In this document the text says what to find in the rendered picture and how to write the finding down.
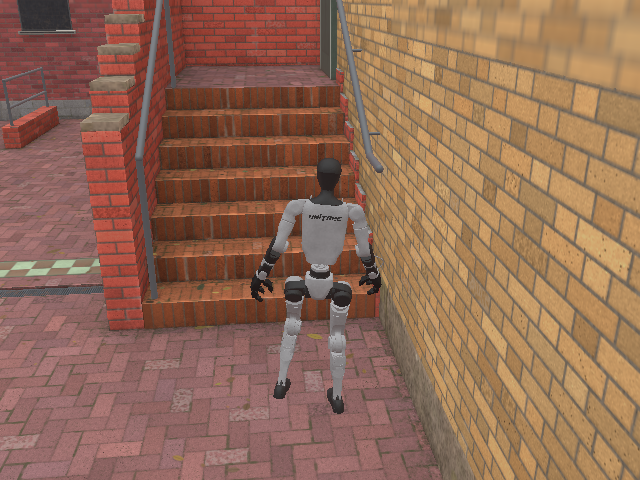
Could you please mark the stairs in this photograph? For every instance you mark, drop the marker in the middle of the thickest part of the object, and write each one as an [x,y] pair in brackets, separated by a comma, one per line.
[230,162]

